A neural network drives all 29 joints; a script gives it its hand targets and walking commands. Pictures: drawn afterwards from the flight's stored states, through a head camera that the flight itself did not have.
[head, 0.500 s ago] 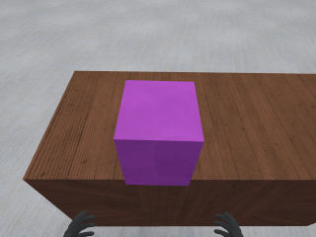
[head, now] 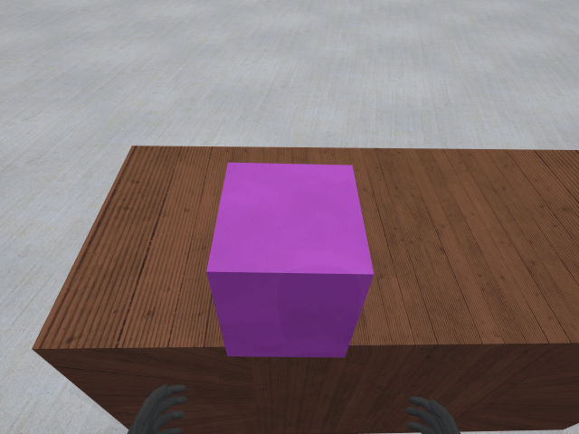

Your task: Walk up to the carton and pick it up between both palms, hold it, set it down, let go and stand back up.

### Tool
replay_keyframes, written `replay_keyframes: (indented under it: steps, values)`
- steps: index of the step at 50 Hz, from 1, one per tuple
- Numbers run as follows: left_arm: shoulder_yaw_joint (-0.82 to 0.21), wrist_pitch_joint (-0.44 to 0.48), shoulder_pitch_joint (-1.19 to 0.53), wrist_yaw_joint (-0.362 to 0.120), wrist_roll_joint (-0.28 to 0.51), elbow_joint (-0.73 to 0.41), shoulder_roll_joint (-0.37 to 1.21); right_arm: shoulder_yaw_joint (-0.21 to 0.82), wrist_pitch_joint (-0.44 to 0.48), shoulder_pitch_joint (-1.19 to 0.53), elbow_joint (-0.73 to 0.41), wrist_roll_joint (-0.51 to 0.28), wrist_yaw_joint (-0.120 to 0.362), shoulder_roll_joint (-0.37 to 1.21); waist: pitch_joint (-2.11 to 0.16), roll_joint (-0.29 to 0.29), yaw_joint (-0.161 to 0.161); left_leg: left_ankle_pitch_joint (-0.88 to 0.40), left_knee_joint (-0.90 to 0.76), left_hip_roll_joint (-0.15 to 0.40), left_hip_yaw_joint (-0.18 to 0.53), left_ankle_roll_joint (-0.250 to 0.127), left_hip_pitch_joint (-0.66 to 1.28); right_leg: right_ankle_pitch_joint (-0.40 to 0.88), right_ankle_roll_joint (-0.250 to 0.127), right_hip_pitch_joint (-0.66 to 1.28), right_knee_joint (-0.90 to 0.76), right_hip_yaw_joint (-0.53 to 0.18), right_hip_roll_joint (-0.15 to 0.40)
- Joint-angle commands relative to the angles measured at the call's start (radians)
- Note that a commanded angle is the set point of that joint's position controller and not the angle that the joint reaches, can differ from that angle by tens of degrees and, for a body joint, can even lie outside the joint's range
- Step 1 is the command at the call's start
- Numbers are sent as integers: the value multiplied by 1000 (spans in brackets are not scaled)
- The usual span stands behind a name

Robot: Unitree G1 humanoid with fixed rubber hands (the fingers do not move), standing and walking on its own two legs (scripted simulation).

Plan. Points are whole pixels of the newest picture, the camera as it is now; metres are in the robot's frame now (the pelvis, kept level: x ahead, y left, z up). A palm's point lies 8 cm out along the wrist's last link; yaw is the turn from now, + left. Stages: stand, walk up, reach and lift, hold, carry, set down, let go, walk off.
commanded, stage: reach and lift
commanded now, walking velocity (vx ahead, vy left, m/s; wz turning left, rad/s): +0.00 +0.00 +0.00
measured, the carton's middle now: (288, 263) +0.40 +0.04 +0.00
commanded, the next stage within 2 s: none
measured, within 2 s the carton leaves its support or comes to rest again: neither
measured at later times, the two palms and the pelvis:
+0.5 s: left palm (135, 418) +0.17 +0.22 -0.04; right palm (448, 419) +0.18 -0.18 -0.03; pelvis +0.01 -0.01 +0.00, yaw +0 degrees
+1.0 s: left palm (132, 356) +0.23 +0.23 +0.02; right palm (433, 359) +0.23 -0.15 +0.03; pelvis +0.03 +0.00 +0.01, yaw +1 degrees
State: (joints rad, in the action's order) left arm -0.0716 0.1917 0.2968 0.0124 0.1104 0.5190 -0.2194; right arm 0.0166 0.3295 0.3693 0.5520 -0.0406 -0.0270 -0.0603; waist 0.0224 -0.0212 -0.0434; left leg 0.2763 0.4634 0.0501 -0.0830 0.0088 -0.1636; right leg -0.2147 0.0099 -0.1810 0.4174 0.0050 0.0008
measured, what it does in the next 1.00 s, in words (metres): stands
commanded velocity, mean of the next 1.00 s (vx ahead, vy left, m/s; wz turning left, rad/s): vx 0.00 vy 0.00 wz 0.00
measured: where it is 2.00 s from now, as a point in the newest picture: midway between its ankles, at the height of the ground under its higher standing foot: outside the picture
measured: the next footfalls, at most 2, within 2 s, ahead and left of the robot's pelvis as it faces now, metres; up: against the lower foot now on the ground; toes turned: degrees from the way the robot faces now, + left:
none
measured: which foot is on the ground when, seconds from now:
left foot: down 0.00-1.00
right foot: down 0.00-1.00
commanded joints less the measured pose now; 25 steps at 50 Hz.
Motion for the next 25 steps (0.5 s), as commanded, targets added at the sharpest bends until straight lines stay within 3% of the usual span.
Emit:
replay_keyframes:
  steps: [1, 3, 4, 7, 12, 14, 17, 18, 22, 25]
  values:
    - [30, 96, -66, -2, 35, -139, -106, -16, 97, -42, -139, -12, -25, -58, -12, 21, -7, -122, -83, -36, -25, 45, -104, 49, -26, 97, -41, -11, -34]
    - [44, 120, -79, -7, 19, -117, -111, -23, 118, -56, -111, -18, -31, -38, -33, 63, -19, -165, -74, -40, -18, 40, -89, 91, -24, 89, -29, -11, -39]
    - [38, 123, -62, -13, 28, -104, -99, -20, 119, -55, -98, -22, -31, -34, -9, 40, -2, -186, -77, -38, -16, 42, -83, 95, -18, 98, -44, -13, -37]
    - [52, 154, -71, -36, 29, -150, -122, -5, 158, -43, -125, -31, -34, -46, -64, 57, -2, -238, -62, -52, -20, 48, -48, 165, -13, 109, -39, -27, -44]
    - [58, 198, -41, -43, 39, -181, -137, 31, 194, -38, -137, -70, -43, -35, -38, 69, -32, -240, -82, -49, -25, 54, -86, 134, -11, 146, -52, -20, -49]
    - [43, 212, -35, -45, 41, -207, -146, 48, 204, -37, -133, -78, -43, -41, -29, 85, -16, -242, -82, -56, -27, 60, -44, 129, -16, 130, -65, -31, -50]
    - [37, 244, -67, -42, 63, -251, -149, 42, 243, -73, -209, -86, -38, -59, -46, 67, -21, -241, -80, -57, -28, 64, -47, 143, -13, 142, -65, -40, -53]
    - [40, 243, -51, -45, 63, -232, -140, 39, 240, -86, -199, -86, -36, -41, -51, 74, -30, -254, -84, -55, -22, 66, -57, 136, -9, 147, -64, -33, -51]
    - [39, 205, -57, -47, 81, -201, -159, 43, 216, -83, -194, -81, -63, -46, -27, 29, -11, -173, -95, -44, -19, 51, -60, 52, -3, 134, -85, -37, -43]
    - [58, 177, -88, -58, 90, -242, -181, 55, 189, -94, -213, -114, -72, -33, -36, 60, -25, -205, -100, -47, -35, 49, -54, 90, -10, 158, -98, -28, -42]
